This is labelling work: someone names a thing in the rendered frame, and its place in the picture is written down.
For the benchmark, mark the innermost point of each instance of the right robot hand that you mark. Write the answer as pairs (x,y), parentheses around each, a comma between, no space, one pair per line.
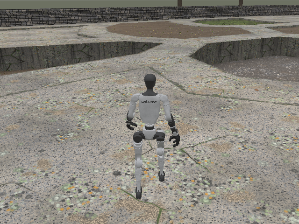
(176,141)

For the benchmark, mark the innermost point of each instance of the left robot shin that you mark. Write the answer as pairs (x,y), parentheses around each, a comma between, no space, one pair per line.
(138,177)

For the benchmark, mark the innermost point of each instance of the robot left upper arm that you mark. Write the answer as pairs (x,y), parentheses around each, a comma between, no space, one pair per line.
(132,105)

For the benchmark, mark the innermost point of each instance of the robot shin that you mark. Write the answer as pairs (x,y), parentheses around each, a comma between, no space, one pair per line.
(161,162)
(138,177)

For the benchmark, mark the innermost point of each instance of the right robot shin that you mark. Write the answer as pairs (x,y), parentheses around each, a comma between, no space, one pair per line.
(161,162)

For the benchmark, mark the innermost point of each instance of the right robot forearm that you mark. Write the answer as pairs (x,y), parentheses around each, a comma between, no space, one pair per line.
(172,125)

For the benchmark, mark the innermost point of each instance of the robot right upper arm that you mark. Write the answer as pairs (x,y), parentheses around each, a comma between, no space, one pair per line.
(166,106)

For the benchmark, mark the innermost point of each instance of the left robot forearm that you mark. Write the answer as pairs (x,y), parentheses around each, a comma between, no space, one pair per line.
(129,120)

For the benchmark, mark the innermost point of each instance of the left robot hand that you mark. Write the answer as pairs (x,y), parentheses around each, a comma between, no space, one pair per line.
(128,126)

